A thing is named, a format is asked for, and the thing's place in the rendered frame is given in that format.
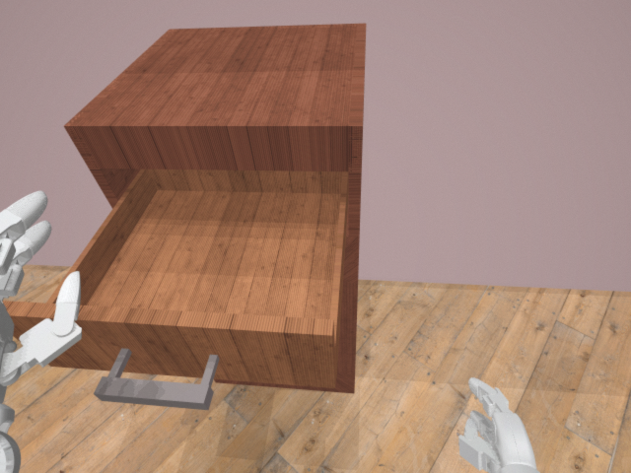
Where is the robot right hand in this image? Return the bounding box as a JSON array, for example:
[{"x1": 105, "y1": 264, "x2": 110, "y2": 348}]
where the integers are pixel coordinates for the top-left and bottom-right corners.
[{"x1": 458, "y1": 377, "x2": 537, "y2": 473}]

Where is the handle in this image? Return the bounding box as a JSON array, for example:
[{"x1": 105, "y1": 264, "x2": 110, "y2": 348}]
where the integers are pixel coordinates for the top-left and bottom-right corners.
[{"x1": 94, "y1": 348, "x2": 220, "y2": 410}]

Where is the cabinet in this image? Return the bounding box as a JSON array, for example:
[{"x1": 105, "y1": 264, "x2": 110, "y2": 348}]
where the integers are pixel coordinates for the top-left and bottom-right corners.
[{"x1": 64, "y1": 24, "x2": 366, "y2": 393}]

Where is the robot left forearm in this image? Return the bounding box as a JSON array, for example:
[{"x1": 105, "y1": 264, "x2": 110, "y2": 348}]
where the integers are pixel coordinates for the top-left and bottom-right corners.
[{"x1": 0, "y1": 404, "x2": 21, "y2": 473}]

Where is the drawer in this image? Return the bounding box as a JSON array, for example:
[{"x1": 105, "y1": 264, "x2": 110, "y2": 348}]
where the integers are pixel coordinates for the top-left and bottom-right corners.
[{"x1": 3, "y1": 169, "x2": 348, "y2": 388}]

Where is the robot left hand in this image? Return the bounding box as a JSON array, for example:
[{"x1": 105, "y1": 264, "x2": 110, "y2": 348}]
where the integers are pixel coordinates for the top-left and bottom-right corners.
[{"x1": 0, "y1": 191, "x2": 82, "y2": 404}]

